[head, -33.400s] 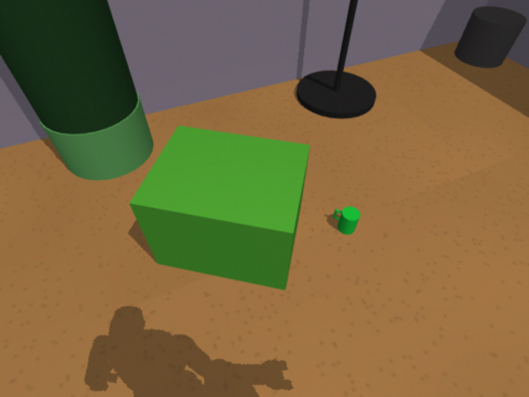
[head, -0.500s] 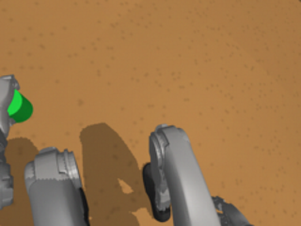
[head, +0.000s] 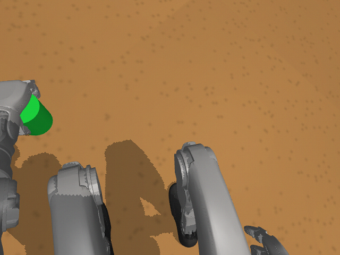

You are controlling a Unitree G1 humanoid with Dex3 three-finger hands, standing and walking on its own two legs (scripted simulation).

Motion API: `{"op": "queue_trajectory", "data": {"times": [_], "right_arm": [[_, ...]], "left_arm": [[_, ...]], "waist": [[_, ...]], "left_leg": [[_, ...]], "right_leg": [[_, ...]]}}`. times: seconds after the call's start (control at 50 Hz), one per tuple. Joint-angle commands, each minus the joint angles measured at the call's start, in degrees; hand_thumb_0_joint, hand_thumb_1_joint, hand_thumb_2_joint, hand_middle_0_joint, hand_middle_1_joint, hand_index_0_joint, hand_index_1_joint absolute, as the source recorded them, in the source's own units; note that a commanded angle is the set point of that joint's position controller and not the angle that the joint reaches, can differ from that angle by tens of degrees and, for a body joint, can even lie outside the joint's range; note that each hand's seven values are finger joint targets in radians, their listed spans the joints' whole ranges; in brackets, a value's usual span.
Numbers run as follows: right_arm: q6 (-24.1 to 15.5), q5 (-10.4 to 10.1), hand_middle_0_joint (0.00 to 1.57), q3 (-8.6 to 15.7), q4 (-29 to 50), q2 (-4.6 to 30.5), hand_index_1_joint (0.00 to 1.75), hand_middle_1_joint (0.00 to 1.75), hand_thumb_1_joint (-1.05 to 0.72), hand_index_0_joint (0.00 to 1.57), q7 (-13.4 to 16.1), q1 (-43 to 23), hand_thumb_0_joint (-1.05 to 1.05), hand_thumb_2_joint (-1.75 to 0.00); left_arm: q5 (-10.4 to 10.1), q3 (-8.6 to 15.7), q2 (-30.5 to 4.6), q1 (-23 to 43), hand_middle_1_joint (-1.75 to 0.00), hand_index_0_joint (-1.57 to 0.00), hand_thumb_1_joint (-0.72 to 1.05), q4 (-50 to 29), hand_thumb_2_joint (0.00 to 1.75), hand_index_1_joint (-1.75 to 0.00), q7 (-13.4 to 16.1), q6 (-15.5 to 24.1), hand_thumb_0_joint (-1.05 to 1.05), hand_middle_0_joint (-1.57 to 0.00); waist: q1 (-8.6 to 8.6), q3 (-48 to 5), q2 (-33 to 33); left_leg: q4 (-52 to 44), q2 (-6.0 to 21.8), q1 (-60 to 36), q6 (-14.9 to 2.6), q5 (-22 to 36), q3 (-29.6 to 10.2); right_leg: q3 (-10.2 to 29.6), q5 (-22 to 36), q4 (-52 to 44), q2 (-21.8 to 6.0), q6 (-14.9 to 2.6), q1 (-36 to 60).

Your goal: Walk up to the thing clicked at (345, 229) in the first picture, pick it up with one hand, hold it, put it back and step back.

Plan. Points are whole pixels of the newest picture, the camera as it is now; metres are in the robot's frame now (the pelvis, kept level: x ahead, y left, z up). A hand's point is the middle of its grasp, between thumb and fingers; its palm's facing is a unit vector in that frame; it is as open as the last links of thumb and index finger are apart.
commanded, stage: lift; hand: left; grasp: from above
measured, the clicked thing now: (22, 112) +0.48 +0.29 -0.19
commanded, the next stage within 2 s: hold in 1.62 s
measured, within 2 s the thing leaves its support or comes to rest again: neither
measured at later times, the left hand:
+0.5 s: hand out of the picture +0.41 +0.29 -0.03, palm faces -0.45 -0.09 -0.89, open 10.6 cm
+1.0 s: hand out of the picture +0.35 +0.27 +0.18, palm faces -0.45 -0.12 -0.88, open 10.5 cm
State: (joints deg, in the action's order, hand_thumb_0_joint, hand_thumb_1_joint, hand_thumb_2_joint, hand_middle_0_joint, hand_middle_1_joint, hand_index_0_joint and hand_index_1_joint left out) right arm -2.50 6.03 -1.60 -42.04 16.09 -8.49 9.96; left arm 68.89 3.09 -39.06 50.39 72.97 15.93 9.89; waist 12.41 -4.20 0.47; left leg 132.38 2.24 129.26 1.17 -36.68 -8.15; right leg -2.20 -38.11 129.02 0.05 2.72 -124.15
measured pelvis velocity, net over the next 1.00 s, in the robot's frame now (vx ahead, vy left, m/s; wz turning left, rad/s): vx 0.02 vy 0.01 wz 0.08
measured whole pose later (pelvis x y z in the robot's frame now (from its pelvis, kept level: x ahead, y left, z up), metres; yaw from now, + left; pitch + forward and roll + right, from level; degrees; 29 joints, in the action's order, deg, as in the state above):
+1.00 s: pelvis +0.02 +0.01 +0.26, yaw +5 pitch +21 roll -3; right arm 0.9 -1.7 0.7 -39.7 13.5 1.6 11.2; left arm 56.5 -7.3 -26.9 20.0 41.5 4.7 -1.7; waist 5.0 -9.2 2.0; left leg 82.5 3.6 73.2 0.5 -30.6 -1.7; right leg -0.7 -31.0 80.3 -1.2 2.3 -70.4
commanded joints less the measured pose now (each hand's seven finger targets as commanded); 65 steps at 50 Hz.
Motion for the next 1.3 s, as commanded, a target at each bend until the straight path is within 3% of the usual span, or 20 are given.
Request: {"op": "queue_trajectory", "data": {"times": [0.0,0.08,0.12,0.16,0.28,0.36,0.38,0.42,0.52,0.56,0.66,0.72,0.74,0.78,0.84,0.86,0.92,0.94,1.12,1.28], "right_arm": [[-0.49,-0.53,0.20,5.12,2.21,13.52,0.30,0.30,-0.91,0.20,1.54,11.05,0.00,-0.91],[0.12,-1.57,0.20,5.55,2.67,13.19,0.30,0.30,-0.91,0.20,2.25,11.13,0.00,-0.91],[0.41,-1.99,0.20,5.72,3.22,12.77,0.30,0.30,-0.91,0.20,2.51,10.93,0.00,-0.91],[0.95,-2.63,0.20,6.08,3.45,13.09,0.30,0.30,-0.91,0.20,2.98,10.95,0.00,-0.91],[1.71,-3.89,0.20,6.31,5.64,11.82,0.30,0.30,-0.91,0.20,3.85,10.28,0.00,-0.91],[1.93,-4.68,0.20,7.01,6.70,11.48,0.30,0.30,-0.91,0.20,4.67,9.32,0.00,-0.91],[2.05,-4.91,0.20,7.26,6.95,11.70,0.30,0.30,-0.91,0.20,4.91,9.14,0.00,-0.91],[2.13,-5.05,0.20,7.30,7.17,11.19,0.30,0.30,-0.91,0.20,5.29,8.91,0.00,-0.90],[2.27,-5.32,0.20,7.64,8.01,10.70,0.30,0.30,-0.90,0.20,6.08,8.24,0.00,-0.90],[2.46,-5.55,0.20,7.54,8.03,10.53,0.30,0.30,-0.90,0.20,6.61,7.99,0.00,-0.90],[2.59,-6.18,0.20,7.22,8.71,9.48,0.30,0.30,-0.90,0.20,8.01,6.17,0.00,-0.90],[2.76,-6.55,0.20,7.00,8.57,9.14,0.30,0.30,-0.90,0.20,8.80,5.60,0.00,-0.90],[2.80,-6.81,0.20,6.86,8.58,9.03,0.30,0.30,-0.90,0.20,9.08,5.19,0.00,-0.90],[2.68,-7.00,0.20,6.50,8.25,8.42,0.30,0.30,-0.90,0.20,9.71,4.38,0.00,-0.90],[2.40,-7.29,0.20,6.36,7.62,8.31,0.30,0.30,-0.90,0.20,10.55,4.53,0.00,-0.90],[2.28,-7.43,0.20,6.10,7.47,8.01,0.30,0.30,-0.90,0.20,10.74,4.46,0.00,-0.90],[1.61,-7.58,0.20,5.81,6.87,7.40,0.30,0.30,-0.90,0.20,11.27,4.28,0.00,-0.90],[1.41,-7.60,0.20,5.70,6.73,7.09,0.30,0.30,-0.91,0.20,11.40,4.46,0.00,-0.90],[0.14,-7.24,0.20,5.94,5.59,6.91,0.30,0.30,-0.91,0.20,11.73,5.84,0.00,-0.91],[0.36,-7.06,0.20,5.99,4.78,6.89,0.30,0.30,-0.91,0.20,11.50,6.30,0.00,-0.90]], "left_arm": [[-1.89,3.61,-17.38,21.76,-0.83,-1.02,0.60,-14.54,1.06,-0.87,3.26,-1.76,0.00,-1.05],[-3.82,3.32,-17.36,20.74,-0.82,-1.02,0.59,-17.79,1.09,-0.87,0.95,-3.96,0.00,-1.06],[-4.21,2.10,-15.18,17.91,-0.81,-1.02,0.59,-18.08,1.09,-0.85,-0.47,-4.62,0.00,-1.06],[-4.17,2.64,-16.71,16.64,-0.80,-1.01,0.58,-19.98,1.06,-0.84,-1.75,-4.98,0.00,-1.05],[-6.78,0.87,-13.08,11.26,-0.82,-1.02,0.59,-25.65,1.04,-0.85,-4.96,-5.59,0.00,-1.04],[-8.25,0.18,-11.65,9.59,-0.81,-1.02,0.60,-33.19,1.06,-0.84,-6.03,-5.79,0.00,-1.05],[-8.12,1.06,-13.03,8.91,-0.78,-1.02,0.60,-34.16,1.03,-0.82,-6.05,-5.98,0.00,-1.05],[-8.89,0.40,-10.76,5.59,-0.78,-1.03,0.62,-35.14,1.03,-0.81,-6.31,-6.53,0.00,-1.06],[-10.25,-0.44,-9.24,2.31,-0.77,-1.03,0.62,-41.75,1.07,-0.82,-7.38,-7.93,0.00,-1.08],[-10.61,0.42,-9.82,-0.62,-0.78,-1.03,0.62,-43.06,1.08,-0.82,-7.53,-8.54,0.00,-1.08],[-11.71,-1.56,-6.26,-4.02,-0.76,-1.04,0.64,-47.23,1.06,-0.80,-8.13,-9.85,0.00,-1.08],[-11.81,-2.04,-5.83,-6.15,-0.75,-1.04,0.64,-49.42,1.02,-0.79,-8.48,-10.71,0.00,-1.08],[-12.17,-1.25,-6.72,-7.44,-0.77,-1.05,0.66,-48.90,1.05,-0.81,-8.42,-10.98,0.00,-1.09],[-12.69,-2.97,-3.93,-8.89,-0.76,-1.04,0.65,-48.91,1.06,-0.81,-8.64,-11.54,0.00,-1.09],[-12.50,-2.92,-3.80,-9.59,-0.76,-1.04,0.64,-47.25,1.04,-0.80,-8.61,-11.78,0.00,-1.08],[-12.37,-4.09,-2.16,-10.12,-0.76,-1.03,0.63,-46.06,1.06,-0.81,-8.67,-11.77,0.00,-1.08],[-12.28,-4.38,-1.15,-12.03,-0.79,-1.01,0.61,-43.28,1.06,-0.84,-8.44,-11.50,0.00,-1.05],[-12.20,-5.58,0.31,-11.71,-0.78,-1.00,0.59,-42.54,1.05,-0.83,-8.40,-11.26,0.00,-1.05],[-10.64,-6.12,1.79,-11.99,-0.78,-0.99,0.57,-37.74,1.05,-0.83,-5.79,-10.54,0.00,-1.04],[-10.78,-7.13,3.16,-11.21,-0.77,-1.00,0.58,-36.77,1.06,-0.83,-4.10,-11.48,0.00,-1.05]], "waist": [[-1.23,-44.50,17.66],[-1.92,-45.22,17.33],[-1.78,-43.26,18.13],[-2.74,-44.45,16.50],[-3.06,-42.30,14.06],[-3.87,-42.80,15.81],[-4.57,-43.49,15.62],[-4.46,-41.77,15.55],[-5.03,-45.09,15.03],[-5.36,-42.99,13.69],[-5.71,-40.27,12.53],[-6.58,-40.05,12.13],[-6.75,-38.32,11.52],[-6.60,-35.54,9.85],[-6.72,-31.83,8.87],[-6.52,-29.85,8.04],[-6.90,-27.48,5.54],[-6.88,-26.59,5.38],[-8.15,-23.72,5.54],[-8.42,-21.00,5.27]], "left_leg": [[-15.96,-1.84,-34.93,-2.17,6.69,6.85],[-18.35,-1.89,-35.79,-2.43,5.79,6.59],[-19.87,-1.90,-36.18,-2.30,4.96,6.37],[-21.10,-2.00,-37.16,-2.49,3.93,6.11],[-25.42,-1.93,-39.14,-2.68,3.87,5.83],[-30.24,-1.65,-44.23,-2.17,3.13,4.69],[-31.68,-1.56,-45.93,-2.01,2.62,3.94],[-33.26,-1.55,-47.97,-1.87,4.37,4.37],[-37.26,-1.13,-56.69,-1.80,9.85,4.31],[-39.47,-1.32,-57.18,-1.92,9.09,4.74],[-46.75,-1.06,-63.16,-1.76,6.27,4.37],[-50.34,-1.04,-68.23,-1.65,8.23,4.80],[-52.37,-1.01,-68.50,-1.60,6.73,4.60],[-55.27,-0.96,-70.54,-1.70,5.89,4.90],[-59.63,-0.73,-73.87,-1.63,5.70,4.77],[-61.13,-0.81,-74.65,-1.64,5.22,4.82],[-63.99,-1.18,-76.53,-1.84,7.16,5.69],[-65.06,-1.32,-77.52,-1.82,7.90,5.95],[-75.34,-1.76,-88.53,-1.45,13.72,7.08],[-82.55,-2.21,-97.38,-1.11,19.96,7.72]], "right_leg": [[-4.82,10.57,-16.14,1.69,-4.97,20.39],[-4.54,9.57,-17.96,1.73,-5.02,21.22],[-4.48,8.78,-18.83,1.65,-5.06,21.24],[-4.20,7.72,-20.06,1.72,-5.05,22.13],[-3.46,7.61,-24.58,1.65,-4.75,25.34],[-3.43,7.08,-26.81,1.31,-4.83,26.92],[-3.44,6.84,-27.05,1.26,-4.84,27.53],[-3.06,8.23,-29.16,0.98,-4.63,28.87],[-2.38,11.80,-33.86,0.85,-4.35,34.61],[-1.95,11.36,-36.61,0.69,-4.13,37.34],[-1.52,9.83,-42.58,0.75,-3.90,43.38],[-1.13,10.86,-46.56,0.97,-3.86,47.89],[-1.04,9.96,-48.17,1.01,-3.76,49.82],[-0.74,9.62,-51.57,1.13,-3.65,52.85],[-0.28,9.41,-55.85,1.13,-3.53,56.73],[-0.16,8.88,-57.52,1.16,-3.57,57.73],[0.56,10.15,-62.10,1.25,-3.48,63.66],[0.79,10.78,-63.52,1.14,-3.52,64.85],[1.11,15.89,-74.22,1.31,-3.25,76.37],[1.31,21.64,-81.72,1.08,-2.85,84.37]]}}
